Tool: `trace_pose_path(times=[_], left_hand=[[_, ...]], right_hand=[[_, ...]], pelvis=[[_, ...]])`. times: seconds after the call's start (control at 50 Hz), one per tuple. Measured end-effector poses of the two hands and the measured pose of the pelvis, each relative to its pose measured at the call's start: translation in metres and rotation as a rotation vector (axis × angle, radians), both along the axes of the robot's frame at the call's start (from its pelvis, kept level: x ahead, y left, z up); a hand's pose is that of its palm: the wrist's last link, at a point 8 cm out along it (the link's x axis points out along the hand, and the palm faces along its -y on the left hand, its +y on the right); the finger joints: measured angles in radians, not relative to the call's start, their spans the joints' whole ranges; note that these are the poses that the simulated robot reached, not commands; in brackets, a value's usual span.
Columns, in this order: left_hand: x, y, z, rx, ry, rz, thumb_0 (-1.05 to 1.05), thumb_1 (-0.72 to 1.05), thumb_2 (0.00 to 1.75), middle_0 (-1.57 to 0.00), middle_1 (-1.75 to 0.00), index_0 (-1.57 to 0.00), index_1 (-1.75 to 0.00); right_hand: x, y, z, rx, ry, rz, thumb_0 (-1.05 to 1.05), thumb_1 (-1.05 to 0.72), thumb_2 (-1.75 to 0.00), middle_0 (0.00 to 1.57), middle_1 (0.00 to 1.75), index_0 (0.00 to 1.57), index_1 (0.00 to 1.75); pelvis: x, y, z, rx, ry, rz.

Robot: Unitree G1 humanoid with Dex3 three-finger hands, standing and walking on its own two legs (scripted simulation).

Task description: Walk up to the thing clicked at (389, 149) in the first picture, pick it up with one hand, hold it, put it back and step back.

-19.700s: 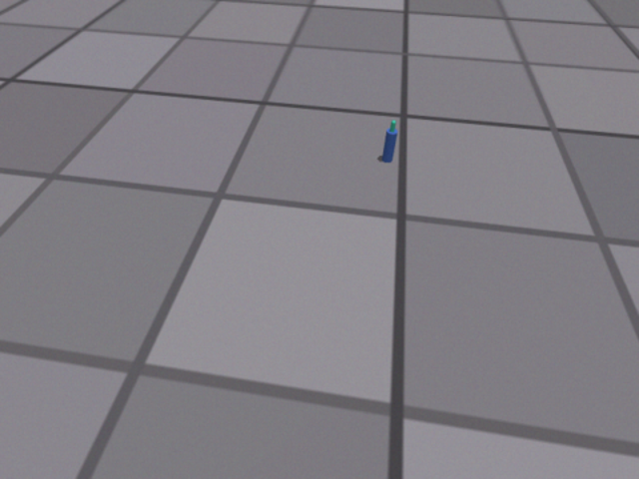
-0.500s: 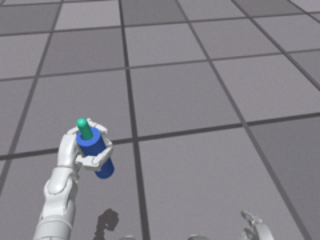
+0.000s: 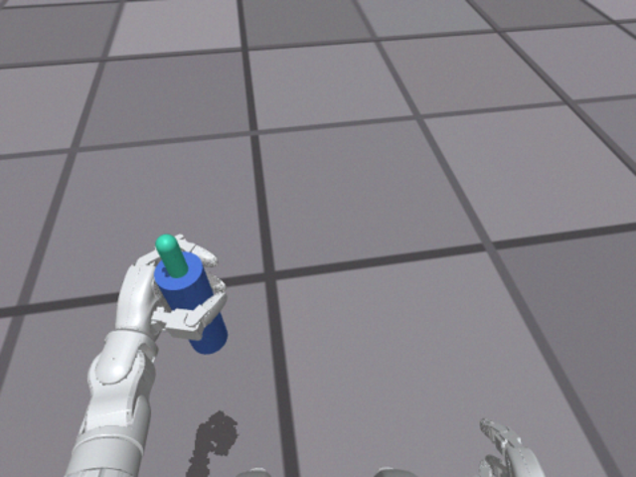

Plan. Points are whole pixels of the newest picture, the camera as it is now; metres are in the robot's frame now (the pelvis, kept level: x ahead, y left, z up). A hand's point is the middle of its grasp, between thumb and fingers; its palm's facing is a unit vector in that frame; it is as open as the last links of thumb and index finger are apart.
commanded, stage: hold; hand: left
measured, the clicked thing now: (190, 296) +0.33 +0.17 +0.04
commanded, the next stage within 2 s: crouch in 1.06 s
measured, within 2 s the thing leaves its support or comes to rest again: neither
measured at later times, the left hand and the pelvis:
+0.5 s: hand (194, 295) +0.33 +0.16 +0.05, palm faces -0.08 -1.00 +0.00, open 7.4 cm; pelvis +0.00 +0.00 +0.00, yaw +0 degrees
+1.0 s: hand (190, 295) +0.32 +0.16 +0.05, palm faces -0.07 -1.00 +0.01, open 7.4 cm; pelvis +0.00 +0.00 +0.00, yaw +0 degrees
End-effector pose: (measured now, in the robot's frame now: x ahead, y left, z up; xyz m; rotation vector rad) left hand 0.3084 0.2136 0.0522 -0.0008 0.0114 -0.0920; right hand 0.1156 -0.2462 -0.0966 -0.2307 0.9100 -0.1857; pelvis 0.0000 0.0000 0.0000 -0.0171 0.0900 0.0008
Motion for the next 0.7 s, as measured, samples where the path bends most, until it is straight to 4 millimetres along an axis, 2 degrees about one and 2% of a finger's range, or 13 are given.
trace_pose_path(times=[0.14,0.3,0.7], left_hand=[[0.0060,0.0021,-0.0017,-0.014,0.005,0.022,0.00,-0.07,1.12,-0.88,-1.09,-0.86,-1.09],[-0.0012,-0.0013,-0.0011,-0.004,0.006,0.004,0.00,-0.07,1.12,-0.88,-1.09,-0.86,-1.09],[0.0005,0.0030,-0.0024,-0.013,0.003,0.021,0.00,-0.07,1.12,-0.88,-1.09,-0.86,-1.09]], right_hand=[[0.0001,-0.0018,0.0008,-0.001,0.000,-0.009,0.01,-0.90,-0.89,0.20,0.30,0.21,0.30],[0.0002,-0.0028,0.0015,-0.002,0.005,-0.009,0.01,-0.90,-0.89,0.20,0.30,0.21,0.30],[0.0013,0.0011,0.0013,0.002,-0.003,-0.001,0.01,-0.90,-0.89,0.20,0.30,0.21,0.30]], pelvis=[[0.0000,-0.0012,-0.0002,0.002,0.004,-0.002],[0.0018,-0.0001,0.0010,0.001,0.001,-0.001],[-0.0004,0.0011,-0.0002,-0.001,0.002,0.001]])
